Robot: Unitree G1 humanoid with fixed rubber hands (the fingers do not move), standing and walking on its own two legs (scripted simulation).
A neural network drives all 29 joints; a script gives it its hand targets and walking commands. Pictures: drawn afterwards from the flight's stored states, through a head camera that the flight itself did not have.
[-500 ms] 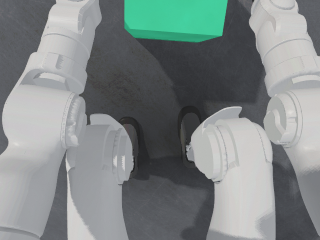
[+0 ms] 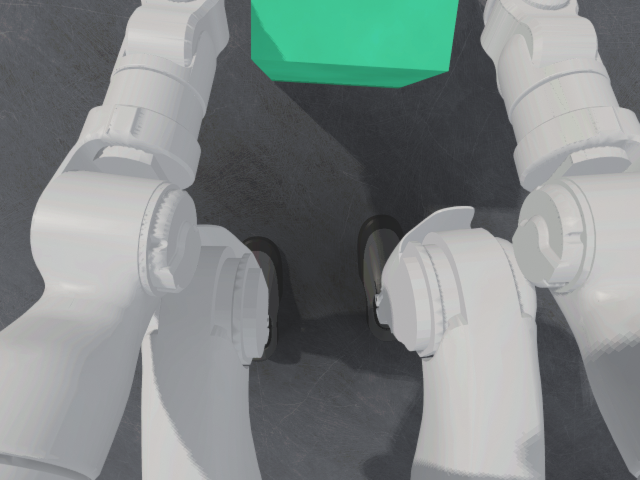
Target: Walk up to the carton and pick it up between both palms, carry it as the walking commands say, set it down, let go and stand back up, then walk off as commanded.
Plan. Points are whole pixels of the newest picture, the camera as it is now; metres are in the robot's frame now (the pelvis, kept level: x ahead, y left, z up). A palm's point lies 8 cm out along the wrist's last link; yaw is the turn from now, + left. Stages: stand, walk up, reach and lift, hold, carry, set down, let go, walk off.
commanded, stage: reach and lift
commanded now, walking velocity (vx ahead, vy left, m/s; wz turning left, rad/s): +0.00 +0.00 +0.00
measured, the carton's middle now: out of the picture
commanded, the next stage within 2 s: none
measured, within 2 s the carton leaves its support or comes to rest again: leaves its support in 0.46 s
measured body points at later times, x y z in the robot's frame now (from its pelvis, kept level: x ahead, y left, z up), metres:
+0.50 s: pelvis +0.01 +0.00 +0.00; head +0.37 -0.02 +0.26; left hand +0.56 +0.08 -0.18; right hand +0.53 -0.19 -0.18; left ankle +0.10 +0.10 -0.32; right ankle +0.12 -0.11 -0.32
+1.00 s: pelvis +0.01 +0.00 +0.03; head +0.35 -0.02 +0.31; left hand +0.57 +0.08 -0.11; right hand +0.54 -0.19 -0.11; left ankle +0.10 +0.10 -0.32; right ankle +0.12 -0.11 -0.32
